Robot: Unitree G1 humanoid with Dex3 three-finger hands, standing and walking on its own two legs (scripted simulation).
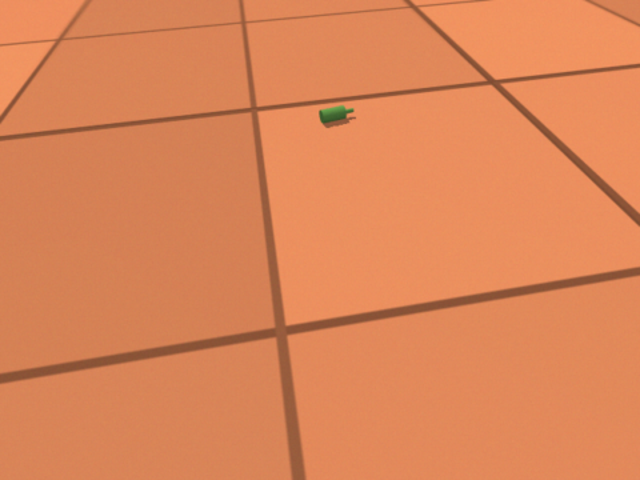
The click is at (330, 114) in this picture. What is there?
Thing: lying bottle
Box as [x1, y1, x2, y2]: [319, 105, 353, 123]
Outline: 353,109 346,109 342,105 320,110 319,115 322,123 345,118 346,113 353,111
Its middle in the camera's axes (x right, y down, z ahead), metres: +0.11 -0.80 +2.38
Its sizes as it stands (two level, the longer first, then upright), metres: 0.208 0.079 0.079
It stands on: the floor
